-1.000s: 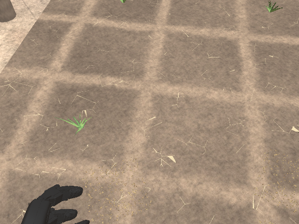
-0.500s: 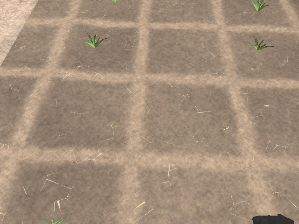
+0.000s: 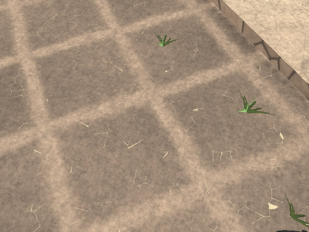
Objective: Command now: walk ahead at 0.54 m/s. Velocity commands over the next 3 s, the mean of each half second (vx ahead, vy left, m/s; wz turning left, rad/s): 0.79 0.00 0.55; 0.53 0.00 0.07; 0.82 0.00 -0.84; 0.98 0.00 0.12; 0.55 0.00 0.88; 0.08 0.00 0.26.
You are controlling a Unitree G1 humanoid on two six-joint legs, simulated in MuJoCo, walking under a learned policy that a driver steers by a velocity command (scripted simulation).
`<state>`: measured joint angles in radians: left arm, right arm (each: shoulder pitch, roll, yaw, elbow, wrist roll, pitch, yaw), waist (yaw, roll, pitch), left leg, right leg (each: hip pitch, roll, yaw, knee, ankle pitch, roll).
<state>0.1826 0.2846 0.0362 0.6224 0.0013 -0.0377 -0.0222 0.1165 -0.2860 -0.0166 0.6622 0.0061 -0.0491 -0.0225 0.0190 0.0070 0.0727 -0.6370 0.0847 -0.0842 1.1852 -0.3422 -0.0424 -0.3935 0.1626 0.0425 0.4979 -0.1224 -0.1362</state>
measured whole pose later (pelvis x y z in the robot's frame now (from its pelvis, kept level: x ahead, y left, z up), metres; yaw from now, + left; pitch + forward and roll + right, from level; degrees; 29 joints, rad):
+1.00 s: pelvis +0.63 +0.34 +0.01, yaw +21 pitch +1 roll -1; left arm 0.30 0.30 0.05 0.72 -0.02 -0.06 -0.01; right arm 0.09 -0.27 0.00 0.60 -0.02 -0.07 -0.01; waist 0.05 0.01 0.05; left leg -0.55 0.01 -0.15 1.07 -0.38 -0.04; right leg -0.32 0.19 0.11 0.36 -0.05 -0.14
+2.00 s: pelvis +1.33 +0.37 -0.01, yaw -1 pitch +0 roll -1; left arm 0.46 0.27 0.04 0.91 0.01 -0.12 0.00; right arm 0.15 -0.28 -0.04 0.78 -0.01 -0.02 0.07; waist 0.02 0.02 0.04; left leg -0.81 0.09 0.10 0.89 0.08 0.11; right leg 0.22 0.08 -0.26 0.18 -0.37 -0.04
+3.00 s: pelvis +1.79 +0.39 +0.01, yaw +34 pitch +1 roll -1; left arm 0.27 0.31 0.09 0.74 -0.03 0.04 0.02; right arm 0.14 -0.21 -0.02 0.64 -0.03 0.02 -0.03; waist 0.03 -0.03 0.02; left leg -0.27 0.03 0.04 0.51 -0.26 0.01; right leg -0.58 0.02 0.02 1.12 -0.42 0.08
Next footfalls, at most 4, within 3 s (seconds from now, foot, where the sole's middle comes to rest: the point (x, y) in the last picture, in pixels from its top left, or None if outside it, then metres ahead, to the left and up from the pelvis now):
0.36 left None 0.28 0.23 -0.76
0.76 right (95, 158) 0.76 0.33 -0.76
1.20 left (46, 149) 0.81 0.58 -0.76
1.66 right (107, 91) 1.19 0.32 -0.76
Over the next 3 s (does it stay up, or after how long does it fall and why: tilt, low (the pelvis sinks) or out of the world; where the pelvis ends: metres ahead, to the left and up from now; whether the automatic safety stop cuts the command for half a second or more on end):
stays up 1.79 0.39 0.01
